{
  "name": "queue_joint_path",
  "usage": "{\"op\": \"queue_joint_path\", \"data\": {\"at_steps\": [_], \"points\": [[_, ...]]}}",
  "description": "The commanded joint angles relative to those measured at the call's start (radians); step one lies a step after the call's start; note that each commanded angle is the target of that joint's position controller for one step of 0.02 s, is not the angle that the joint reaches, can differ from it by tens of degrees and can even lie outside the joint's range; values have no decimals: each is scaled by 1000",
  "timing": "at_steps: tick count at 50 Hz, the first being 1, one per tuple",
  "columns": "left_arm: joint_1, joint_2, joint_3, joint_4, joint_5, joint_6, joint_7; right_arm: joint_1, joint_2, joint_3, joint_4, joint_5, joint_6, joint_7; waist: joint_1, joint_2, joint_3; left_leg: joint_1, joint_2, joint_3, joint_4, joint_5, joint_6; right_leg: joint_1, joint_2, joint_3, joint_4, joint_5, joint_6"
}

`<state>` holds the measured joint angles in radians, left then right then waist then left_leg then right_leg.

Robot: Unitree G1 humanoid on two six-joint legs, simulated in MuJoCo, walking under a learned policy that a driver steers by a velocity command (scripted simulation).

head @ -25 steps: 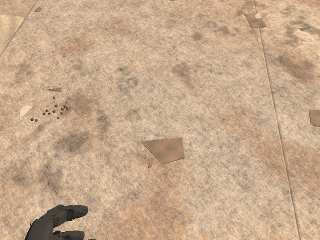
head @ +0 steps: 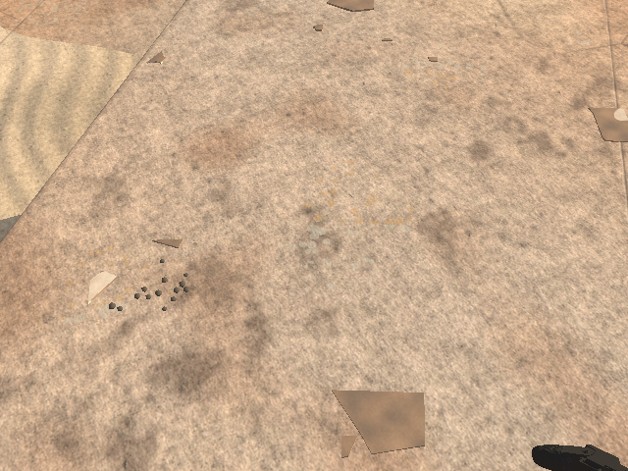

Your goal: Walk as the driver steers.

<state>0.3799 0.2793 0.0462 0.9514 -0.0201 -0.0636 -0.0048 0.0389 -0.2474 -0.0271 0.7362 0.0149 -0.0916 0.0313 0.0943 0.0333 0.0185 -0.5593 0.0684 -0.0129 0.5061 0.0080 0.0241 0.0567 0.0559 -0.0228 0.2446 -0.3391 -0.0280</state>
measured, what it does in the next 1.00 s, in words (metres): walks ahead, turning right: left foot, then right foot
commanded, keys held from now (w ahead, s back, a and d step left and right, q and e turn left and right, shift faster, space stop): w+e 0.66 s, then w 0.34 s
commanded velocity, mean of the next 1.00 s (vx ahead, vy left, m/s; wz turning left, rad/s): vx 0.50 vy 0.00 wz -0.40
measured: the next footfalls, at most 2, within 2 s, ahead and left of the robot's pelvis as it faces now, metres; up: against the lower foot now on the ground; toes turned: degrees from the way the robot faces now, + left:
left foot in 0.04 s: +0.20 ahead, +0.13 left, +0.00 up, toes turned +1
right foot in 0.56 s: +0.44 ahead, -0.17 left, +0.00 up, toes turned -21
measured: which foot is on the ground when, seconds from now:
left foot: up 0.00-0.02, down 0.04-0.58, up 0.60-1.00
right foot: down 0.00-0.06, up 0.08-0.54, down 0.56-1.00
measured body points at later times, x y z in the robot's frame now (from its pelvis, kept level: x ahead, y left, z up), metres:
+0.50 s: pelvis +0.27 -0.01 +0.00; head +0.30 -0.03 +0.45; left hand +0.52 +0.18 -0.10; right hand +0.23 -0.29 -0.14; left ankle +0.17 +0.13 -0.73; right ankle +0.40 -0.17 -0.71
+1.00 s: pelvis +0.54 -0.12 +0.01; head +0.56 -0.14 +0.46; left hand +0.70 +0.12 -0.11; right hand +0.62 -0.42 -0.09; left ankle +0.78 -0.06 -0.69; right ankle +0.41 -0.15 -0.73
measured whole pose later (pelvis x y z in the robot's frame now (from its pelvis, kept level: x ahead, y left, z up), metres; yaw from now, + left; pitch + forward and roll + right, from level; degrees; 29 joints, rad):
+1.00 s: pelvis +0.54 -0.12 +0.01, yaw -26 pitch +2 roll -1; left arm 0.34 0.27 0.06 0.80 -0.01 -0.06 0.00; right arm 0.05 -0.27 -0.04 0.77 0.01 -0.10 0.03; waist 0.07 0.05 0.02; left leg -0.62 0.07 -0.03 0.54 0.10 -0.01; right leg 0.00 0.10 0.08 0.27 -0.30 -0.08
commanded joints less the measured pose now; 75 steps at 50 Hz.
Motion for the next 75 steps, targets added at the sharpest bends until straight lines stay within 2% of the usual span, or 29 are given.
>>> {"op": "queue_joint_path", "data": {"at_steps": [1,2,3,4,5,7,11,17,23,26,28,29,30,31,32,33,35,39,44,51,53,54,55,56,57,58,60,65,75], "points": [[-15,184,38,-39,-1,10,8,104,-163,-57,-40,-1,-27,-1,-141,-100,-55,226,-48,28,-65,-68,49,-28,-262,140,193,686,-126],[-25,144,22,-60,13,7,8,285,-223,-81,2,-13,-28,-11,-218,-75,-203,532,29,-34,-6,-36,96,-175,-205,105,426,610,-93],[79,27,-12,-85,14,-11,2,410,-324,-108,24,-33,-19,-19,-208,136,-379,970,300,-429,-18,-156,230,-591,-49,19,825,238,-13],[87,47,-10,-71,-2,-29,-1,437,-251,-89,30,-27,-11,-19,-219,220,-459,1006,378,-682,-152,-259,266,-728,-10,140,994,-239,-6],[5,147,20,-90,-32,-34,-1,370,-186,-67,24,-22,-9,-22,-218,141,-295,880,339,-545,-180,-307,212,-804,-69,169,1065,-192,-15],[-88,135,26,-115,-21,-26,8,230,-126,-49,17,-18,-12,-22,-163,57,-102,602,263,-307,-254,-213,166,-778,-151,123,991,-34,-11],[-48,55,30,-115,-15,28,8,144,-106,-50,37,-29,-36,-17,-81,69,-10,391,202,-70,-369,-59,155,-670,-197,121,913,94,10],[-198,34,26,-188,0,27,-15,173,-157,-69,74,-30,-27,-42,-107,23,39,431,175,128,-396,39,143,-715,-188,82,595,364,21],[-362,39,20,-279,0,27,-50,250,-206,-90,112,1,10,-51,-155,4,84,622,237,197,-332,123,121,-753,-162,1,415,304,-27],[-291,85,46,-292,-1,34,-56,224,-245,-102,104,12,34,-56,-88,48,8,670,237,237,-135,550,88,-594,-75,-81,407,153,-84],[-3,186,105,-220,-9,40,-38,208,-232,-94,94,13,45,-59,65,11,-146,513,167,276,278,562,28,-170,10,-83,320,198,-152],[78,296,134,-200,-13,48,-15,248,-131,-63,59,-27,35,-57,40,-203,-211,168,71,275,630,-56,-30,119,-201,284,283,180,-244],[30,332,127,-245,-5,29,-23,281,-71,-35,14,-22,-5,-46,-35,-295,-364,-125,-119,38,883,-630,-61,322,-386,855,95,-20,-426],[29,236,99,-249,-1,13,-33,153,-163,-54,-6,20,-38,-32,29,-152,-316,-242,-65,-82,916,-570,-36,307,-381,806,22,-25,-368],[-3,196,87,-244,1,1,-33,110,-169,-53,-21,35,-55,-27,10,-126,-194,-272,-23,-69,858,-479,-10,191,-349,656,29,41,-328],[-74,165,78,-255,-2,-4,-32,114,-160,-54,-6,13,-61,-36,-40,-40,-125,-215,24,-70,766,-400,-5,42,-301,539,35,140,-288],[-163,103,55,-284,16,-6,-23,157,-175,-66,20,-12,-39,-38,-103,-69,-84,-78,74,-69,657,-315,-16,-141,-251,400,4,313,-258],[-113,133,59,-257,13,-17,-1,125,-122,-54,10,-26,-5,-36,-100,-67,-49,-69,71,-31,487,-185,-66,-226,-218,267,-48,506,-257],[-53,142,55,-221,9,-13,13,-30,-92,-37,-27,-15,-13,-22,-32,-95,-2,-47,26,-7,149,115,-70,-217,-173,180,-65,394,-191],[27,155,59,-157,5,5,20,-118,-117,-36,-70,-6,-34,13,-13,-111,46,-98,-10,-11,-14,17,2,2,-282,246,26,459,-174],[6,170,63,-157,6,13,24,-39,-144,-47,-53,-6,-37,14,-62,-136,1,25,-49,22,-25,-65,36,27,-275,234,113,691,-151],[-15,169,60,-161,8,18,23,74,-171,-63,-21,-8,-37,9,-125,-130,-72,189,-82,54,-48,-47,64,9,-235,201,240,849,-132],[-26,142,46,-175,16,19,23,234,-214,-78,15,-18,-37,2,-197,-104,-200,458,-10,-10,-7,0,114,-111,-186,164,449,790,-102],[86,60,21,-189,23,6,17,369,-299,-100,33,-33,-34,-2,-186,94,-369,864,229,-384,4,-74,255,-467,-46,113,825,403,-32],[110,46,12,-175,6,-10,12,416,-247,-89,65,-12,-26,4,-191,259,-432,984,332,-724,-166,-271,324,-692,44,157,1033,-224,-5],[17,139,32,-195,-15,-22,7,355,-189,-69,55,6,-23,3,-205,146,-274,877,301,-652,-207,-424,270,-800,-25,196,1105,-197,-17],[-122,136,32,-233,-7,-30,5,217,-144,-50,32,-14,-12,-1,-156,10,-56,568,223,-415,-267,-318,218,-790,-122,122,1006,-37,-22],[-83,74,29,-220,14,0,12,184,-147,-45,47,-17,-28,-3,-83,48,-17,375,149,-206,-365,-34,225,-682,-189,92,807,94,19],[-410,42,10,-315,6,-29,-18,351,-192,-56,129,9,11,-27,-185,20,46,498,135,-104,-332,31,177,-669,-126,47,302,415,36]]}}
Keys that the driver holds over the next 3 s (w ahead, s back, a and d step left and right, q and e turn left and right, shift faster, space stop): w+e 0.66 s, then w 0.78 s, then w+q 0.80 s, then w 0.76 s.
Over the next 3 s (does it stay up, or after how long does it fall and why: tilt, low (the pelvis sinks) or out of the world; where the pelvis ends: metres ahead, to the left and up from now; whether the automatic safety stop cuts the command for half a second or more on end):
stays up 1.61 -0.40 0.01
